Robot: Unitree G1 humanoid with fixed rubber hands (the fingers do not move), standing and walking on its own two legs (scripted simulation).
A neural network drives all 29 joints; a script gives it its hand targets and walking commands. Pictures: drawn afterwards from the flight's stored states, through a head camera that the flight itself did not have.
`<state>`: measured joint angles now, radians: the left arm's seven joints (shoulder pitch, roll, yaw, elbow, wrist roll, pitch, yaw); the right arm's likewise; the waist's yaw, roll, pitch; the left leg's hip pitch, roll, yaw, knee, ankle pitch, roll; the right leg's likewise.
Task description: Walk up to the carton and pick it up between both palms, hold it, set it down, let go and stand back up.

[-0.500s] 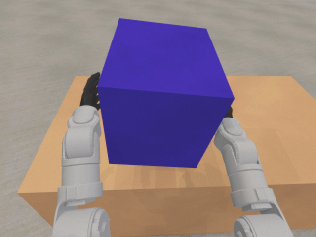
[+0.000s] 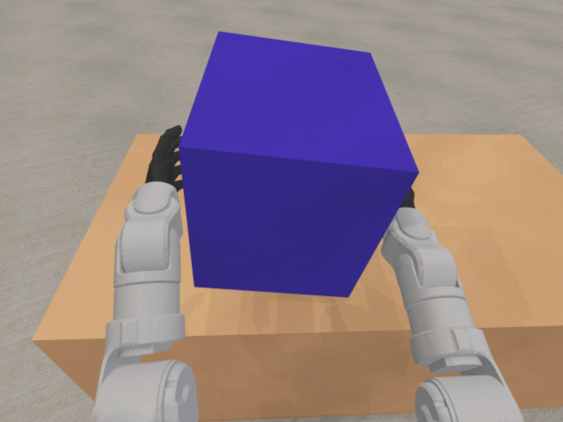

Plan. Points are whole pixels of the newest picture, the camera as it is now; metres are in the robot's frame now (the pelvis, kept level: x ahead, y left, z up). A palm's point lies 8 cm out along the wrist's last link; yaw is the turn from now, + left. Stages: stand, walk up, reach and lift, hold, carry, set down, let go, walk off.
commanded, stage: hold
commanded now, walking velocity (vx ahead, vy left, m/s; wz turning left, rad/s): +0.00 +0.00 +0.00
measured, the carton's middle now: (284, 166) +0.42 -0.01 +0.18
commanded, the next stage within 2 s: none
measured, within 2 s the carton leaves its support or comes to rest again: neither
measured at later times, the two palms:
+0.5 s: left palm (152, 186) +0.37 +0.16 +0.19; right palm (388, 197) +0.35 -0.16 +0.17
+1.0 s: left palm (157, 188) +0.37 +0.16 +0.19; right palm (392, 202) +0.35 -0.16 +0.16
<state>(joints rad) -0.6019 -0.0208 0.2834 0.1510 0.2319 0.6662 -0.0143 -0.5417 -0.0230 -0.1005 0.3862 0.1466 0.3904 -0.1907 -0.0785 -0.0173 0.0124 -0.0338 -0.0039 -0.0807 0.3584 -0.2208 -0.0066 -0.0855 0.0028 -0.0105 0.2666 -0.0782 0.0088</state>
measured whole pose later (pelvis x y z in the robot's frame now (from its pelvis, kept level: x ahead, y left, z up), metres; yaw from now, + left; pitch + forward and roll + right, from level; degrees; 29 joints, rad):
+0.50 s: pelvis +0.00 +0.00 +0.00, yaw +0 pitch -6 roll -1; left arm -0.59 0.00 0.27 0.15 0.21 0.66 -0.01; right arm -0.56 -0.04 -0.08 0.37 0.17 0.41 -0.21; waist -0.06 -0.03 0.00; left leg -0.05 0.00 -0.08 0.38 -0.23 -0.01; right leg -0.09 0.01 -0.01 0.26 -0.08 0.01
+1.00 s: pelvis +0.00 +0.00 +0.00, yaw +0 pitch -6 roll -1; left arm -0.58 -0.01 0.27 0.14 0.22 0.66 -0.01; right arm -0.54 -0.04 -0.07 0.37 0.18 0.41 -0.21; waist -0.07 -0.03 0.01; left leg -0.03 0.00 -0.08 0.38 -0.24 0.00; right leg -0.07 0.01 -0.01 0.26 -0.08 0.01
